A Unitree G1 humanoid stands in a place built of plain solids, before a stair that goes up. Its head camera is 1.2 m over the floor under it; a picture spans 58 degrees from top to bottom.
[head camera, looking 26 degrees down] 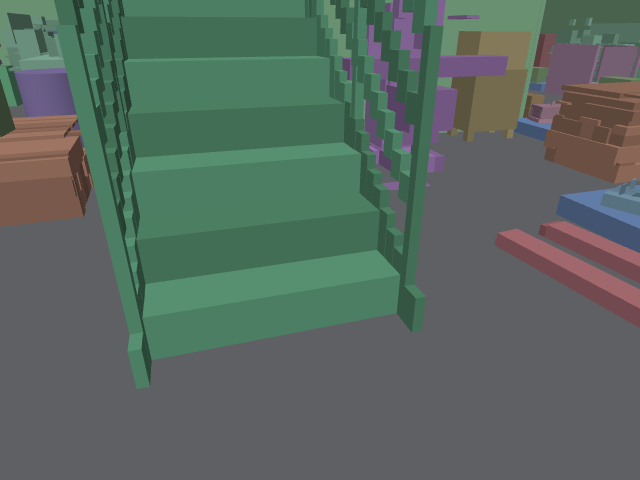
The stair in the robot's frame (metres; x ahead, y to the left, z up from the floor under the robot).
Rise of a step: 0.21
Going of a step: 0.26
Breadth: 1.18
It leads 17 degrees to the left of straight ahead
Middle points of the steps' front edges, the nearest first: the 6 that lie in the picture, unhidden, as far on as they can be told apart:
1.51 0.16 0.21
1.76 0.23 0.42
2.01 0.31 0.63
2.25 0.39 0.84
2.50 0.46 1.05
2.75 0.54 1.26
